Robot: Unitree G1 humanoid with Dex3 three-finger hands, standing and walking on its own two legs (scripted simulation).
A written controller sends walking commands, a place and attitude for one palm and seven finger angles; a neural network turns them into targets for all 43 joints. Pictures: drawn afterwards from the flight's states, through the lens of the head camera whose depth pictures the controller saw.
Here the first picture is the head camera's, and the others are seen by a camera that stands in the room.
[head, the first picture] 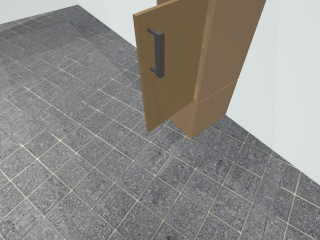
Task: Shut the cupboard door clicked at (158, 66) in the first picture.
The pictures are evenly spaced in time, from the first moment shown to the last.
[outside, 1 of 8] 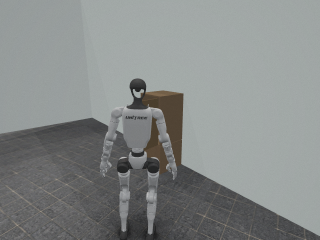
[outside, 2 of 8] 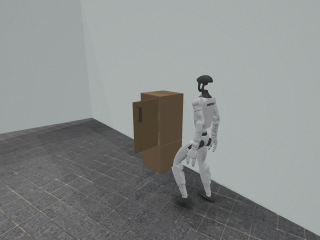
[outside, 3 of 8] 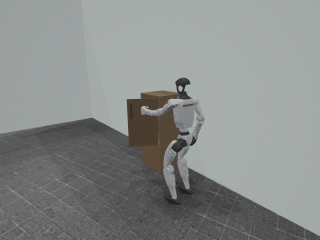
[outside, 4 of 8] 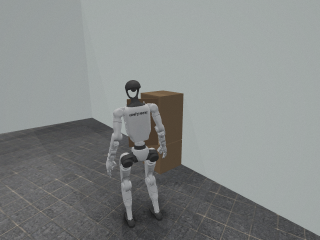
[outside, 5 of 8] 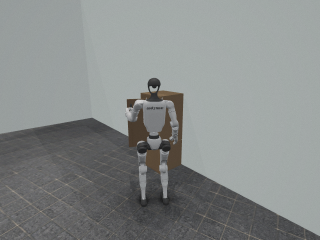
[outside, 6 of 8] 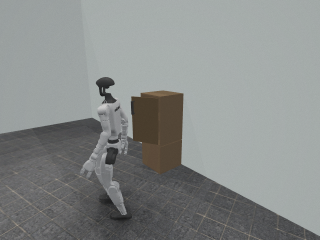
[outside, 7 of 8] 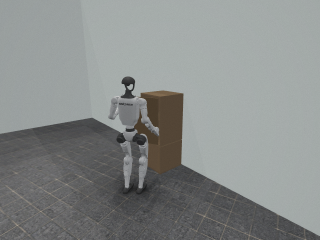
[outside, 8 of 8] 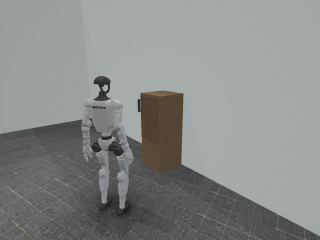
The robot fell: no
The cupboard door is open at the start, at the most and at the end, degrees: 96 96 0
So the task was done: yes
